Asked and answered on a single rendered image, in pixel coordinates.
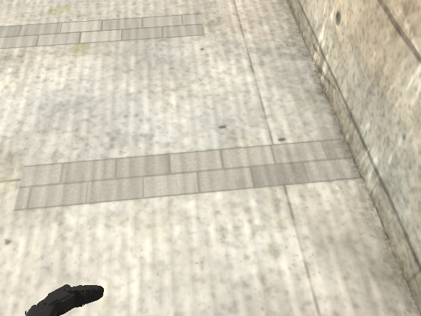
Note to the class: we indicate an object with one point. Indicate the left robot hand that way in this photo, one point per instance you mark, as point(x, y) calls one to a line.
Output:
point(66, 298)

